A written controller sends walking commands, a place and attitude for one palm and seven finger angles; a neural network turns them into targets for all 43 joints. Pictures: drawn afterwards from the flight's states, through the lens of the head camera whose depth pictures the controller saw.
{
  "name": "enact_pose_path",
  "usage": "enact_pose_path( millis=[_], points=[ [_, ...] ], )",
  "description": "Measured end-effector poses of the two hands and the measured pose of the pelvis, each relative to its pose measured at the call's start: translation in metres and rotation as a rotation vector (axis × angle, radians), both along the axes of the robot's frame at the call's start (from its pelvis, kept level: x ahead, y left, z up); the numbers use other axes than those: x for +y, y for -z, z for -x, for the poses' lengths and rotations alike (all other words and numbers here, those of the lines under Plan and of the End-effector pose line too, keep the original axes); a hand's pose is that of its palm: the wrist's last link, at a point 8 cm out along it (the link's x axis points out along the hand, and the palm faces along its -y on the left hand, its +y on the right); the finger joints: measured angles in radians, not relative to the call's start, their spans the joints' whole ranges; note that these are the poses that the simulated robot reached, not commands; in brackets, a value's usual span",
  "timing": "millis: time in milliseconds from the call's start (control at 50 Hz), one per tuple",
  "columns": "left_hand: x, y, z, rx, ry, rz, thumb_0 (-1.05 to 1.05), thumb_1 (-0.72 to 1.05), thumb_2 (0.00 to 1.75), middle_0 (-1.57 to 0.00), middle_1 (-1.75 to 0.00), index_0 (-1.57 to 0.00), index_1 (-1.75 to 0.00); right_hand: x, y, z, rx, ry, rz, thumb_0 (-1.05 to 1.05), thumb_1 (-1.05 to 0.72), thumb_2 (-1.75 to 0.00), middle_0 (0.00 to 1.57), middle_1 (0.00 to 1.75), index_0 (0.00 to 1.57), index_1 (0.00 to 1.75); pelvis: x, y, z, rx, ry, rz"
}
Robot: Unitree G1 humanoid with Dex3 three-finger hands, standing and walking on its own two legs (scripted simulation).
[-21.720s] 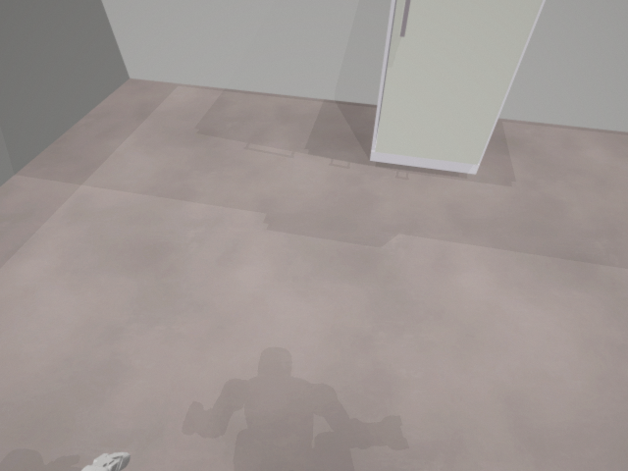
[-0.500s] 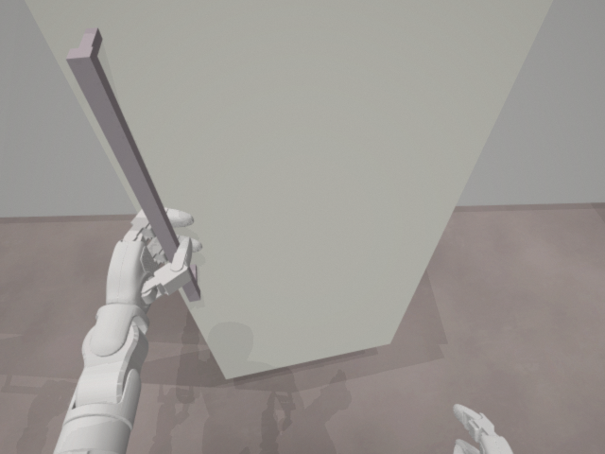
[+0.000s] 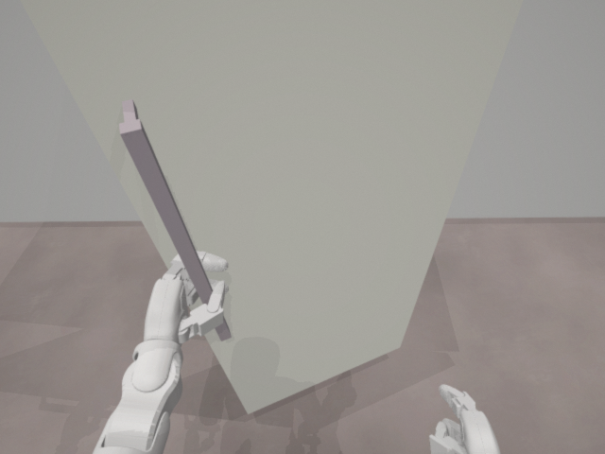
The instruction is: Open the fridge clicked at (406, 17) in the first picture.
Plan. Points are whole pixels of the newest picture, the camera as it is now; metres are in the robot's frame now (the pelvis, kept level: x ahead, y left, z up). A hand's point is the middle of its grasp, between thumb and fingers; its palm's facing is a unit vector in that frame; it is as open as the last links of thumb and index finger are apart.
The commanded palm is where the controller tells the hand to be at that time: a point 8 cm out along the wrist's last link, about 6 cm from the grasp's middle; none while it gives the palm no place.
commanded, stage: walk backward, drawing the door open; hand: left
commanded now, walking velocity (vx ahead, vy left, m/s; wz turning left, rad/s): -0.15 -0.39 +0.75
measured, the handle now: (189, 251) +0.34 +0.16 +0.11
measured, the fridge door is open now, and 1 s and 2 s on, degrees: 24 58 84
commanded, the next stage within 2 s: stop walking and hold the door back in 1.42 s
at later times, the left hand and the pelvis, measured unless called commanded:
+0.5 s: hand (268, 377) +0.20 +0.05 +0.05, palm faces +0.28 -0.94 -0.21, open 5.9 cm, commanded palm +0.16 +0.09 +0.05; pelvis -0.04 -0.16 -0.01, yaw +18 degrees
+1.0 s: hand out of the picture +0.12 -0.09 +0.05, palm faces +0.71 -0.66 -0.24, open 6.0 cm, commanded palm +0.07 -0.08 +0.05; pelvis +0.01 -0.39 -0.02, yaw +44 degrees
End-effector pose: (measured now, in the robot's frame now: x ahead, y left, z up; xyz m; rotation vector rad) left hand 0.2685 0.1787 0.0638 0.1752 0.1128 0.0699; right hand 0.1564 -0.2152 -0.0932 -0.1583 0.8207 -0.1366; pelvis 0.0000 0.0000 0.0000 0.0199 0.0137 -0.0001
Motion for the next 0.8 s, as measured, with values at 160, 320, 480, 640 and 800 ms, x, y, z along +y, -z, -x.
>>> enact_pose_path(
  millis=[160, 320, 480, 640, 800],
  points=[
    [-0.023, -0.001, 0.032, 0.008, -0.079, -0.018, -0.01, 0.69, 0.78, -0.39, -1.31, -0.39, -1.4, -0.05, 0.019, 0.03, 0.054, 0.011, -0.008, 0.01, -0.91, -0.9, 0.21, 0.3, 0.2, 0.3, -0.044, 0.004, 0.017, -0.009, -0.038, 0.003],
    [-0.045, 0.002, 0.059, -0.037, -0.123, -0.017, -0.01, 0.68, 0.8, -0.4, -1.34, -0.38, -1.4, -0.103, 0.025, 0.044, 0.027, -0.016, 0.066, 0.01, -0.91, -0.9, 0.21, 0.3, 0.2, 0.3, -0.082, 0.017, 0.031, -0.038, -0.123, 0.014],
    [-0.078, 0.001, 0.094, -0.016, -0.208, -0.036, -0.02, 0.69, 0.78, -0.39, -1.33, -0.35, -1.4, -0.136, 0.027, 0.042, 0.097, -0.18, 0.063, 0.01, -0.91, -0.9, 0.2, 0.3, 0.2, 0.3, -0.147, 0.01, 0.046, -0.026, -0.283, 0.051],
    [-0.124, 0.003, 0.13, -0.053, -0.349, -0.026, -0.01, 0.68, 0.81, -0.41, -1.36, -0.35, -1.4, -0.168, 0.038, -0.007, 0.055, -0.353, 0.072, 0.01, -0.91, -0.9, 0.21, 0.3, 0.2, 0.3, -0.212, 0.021, 0.041, -0.039, -0.465, 0.026],
    [-0.169, 0.004, 0.161, -0.071, -0.466, -0.058, -0.02, 0.68, 0.8, -0.43, -1.38, -0.34, -1.4, -0.186, 0.021, -0.057, -0.038, -0.555, 0.066, 0.01, -0.91, -0.9, 0.21, 0.3, 0.2, 0.3, -0.289, 0.019, 0.033, -0.042, -0.553, 0.001]
  ],
)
